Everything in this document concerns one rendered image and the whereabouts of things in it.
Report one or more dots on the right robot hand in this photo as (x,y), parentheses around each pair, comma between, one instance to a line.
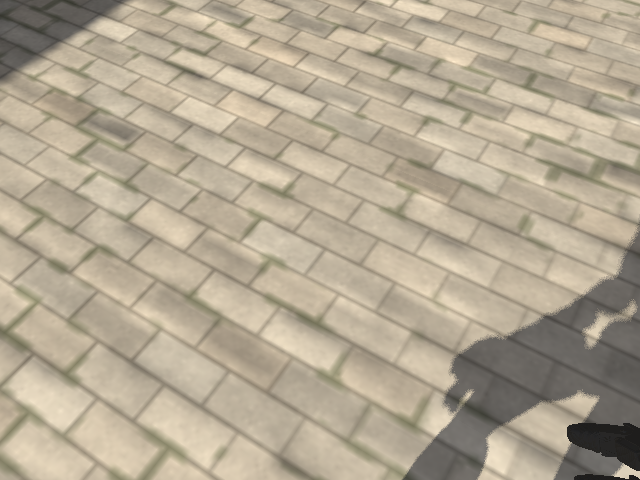
(622,442)

